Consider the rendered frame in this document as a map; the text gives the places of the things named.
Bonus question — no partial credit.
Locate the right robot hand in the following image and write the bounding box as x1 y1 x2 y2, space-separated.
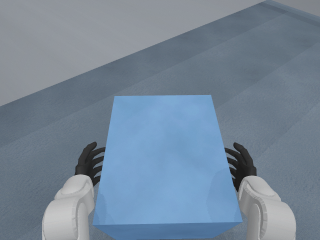
224 142 257 192

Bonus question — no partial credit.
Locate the carton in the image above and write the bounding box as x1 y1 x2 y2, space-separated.
92 95 243 240

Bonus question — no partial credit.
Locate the right robot forearm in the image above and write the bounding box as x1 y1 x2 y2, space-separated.
238 175 296 240

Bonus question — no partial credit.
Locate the left robot forearm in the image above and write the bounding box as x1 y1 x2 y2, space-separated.
42 174 95 240

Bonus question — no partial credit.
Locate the left robot hand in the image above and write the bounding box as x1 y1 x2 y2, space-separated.
74 142 106 187

